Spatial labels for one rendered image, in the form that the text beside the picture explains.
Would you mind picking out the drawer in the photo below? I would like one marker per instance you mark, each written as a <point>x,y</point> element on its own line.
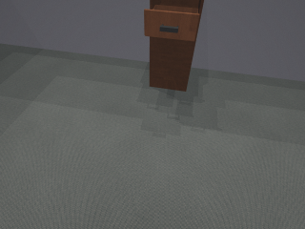
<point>185,18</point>

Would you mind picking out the handle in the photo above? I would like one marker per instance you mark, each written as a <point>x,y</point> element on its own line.
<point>168,28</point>

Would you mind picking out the cabinet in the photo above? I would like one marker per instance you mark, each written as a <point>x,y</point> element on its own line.
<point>171,59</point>

